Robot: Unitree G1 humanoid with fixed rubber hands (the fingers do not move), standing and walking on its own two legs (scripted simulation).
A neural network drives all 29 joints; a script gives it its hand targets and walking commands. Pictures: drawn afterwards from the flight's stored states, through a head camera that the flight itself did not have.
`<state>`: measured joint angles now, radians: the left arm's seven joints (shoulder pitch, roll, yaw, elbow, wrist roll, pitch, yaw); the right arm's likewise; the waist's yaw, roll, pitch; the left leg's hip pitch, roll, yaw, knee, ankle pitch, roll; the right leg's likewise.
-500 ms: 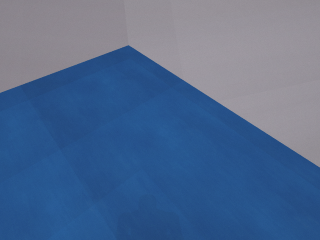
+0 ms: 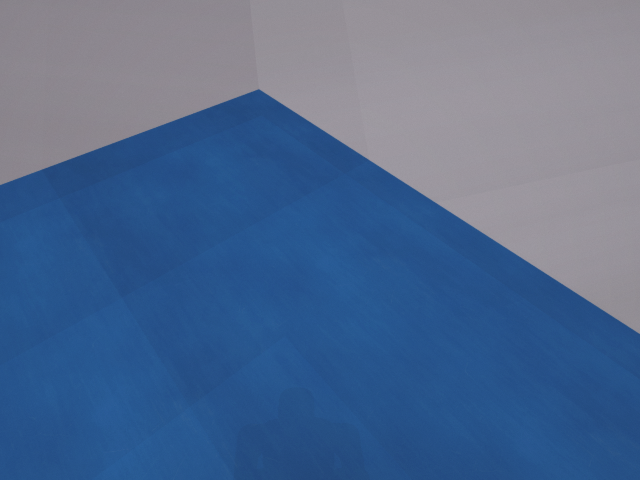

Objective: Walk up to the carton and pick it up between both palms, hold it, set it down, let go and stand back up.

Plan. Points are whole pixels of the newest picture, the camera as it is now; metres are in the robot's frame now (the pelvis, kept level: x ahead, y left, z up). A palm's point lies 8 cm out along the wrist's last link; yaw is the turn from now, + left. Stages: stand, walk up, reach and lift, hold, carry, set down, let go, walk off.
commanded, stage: walk up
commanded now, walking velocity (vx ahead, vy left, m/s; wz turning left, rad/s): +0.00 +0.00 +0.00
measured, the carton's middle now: out of the picture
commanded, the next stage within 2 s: none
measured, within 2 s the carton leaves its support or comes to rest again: neither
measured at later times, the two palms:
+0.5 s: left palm out of the picture -0.03 +0.34 -0.15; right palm out of the picture +0.09 -0.21 -0.13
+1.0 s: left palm out of the picture -0.10 +0.43 -0.13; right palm out of the picture -0.04 -0.05 -0.16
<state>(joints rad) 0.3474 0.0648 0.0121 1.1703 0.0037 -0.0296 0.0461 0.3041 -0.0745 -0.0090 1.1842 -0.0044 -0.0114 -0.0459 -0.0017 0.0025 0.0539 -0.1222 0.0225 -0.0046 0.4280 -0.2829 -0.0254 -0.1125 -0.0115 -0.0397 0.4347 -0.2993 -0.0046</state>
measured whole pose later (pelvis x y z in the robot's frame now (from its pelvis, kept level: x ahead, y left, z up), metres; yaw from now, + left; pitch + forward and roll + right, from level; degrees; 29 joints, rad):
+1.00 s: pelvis -0.13 +0.18 -0.01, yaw +9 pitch -1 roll +0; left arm 0.22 0.17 0.02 0.90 -0.02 0.01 0.05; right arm 0.22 -0.22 -0.06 0.85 -0.04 0.09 0.01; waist -0.04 0.08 0.09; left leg -0.39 -0.15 0.02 0.51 -0.15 0.07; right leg -0.26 0.04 -0.02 0.60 -0.33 -0.06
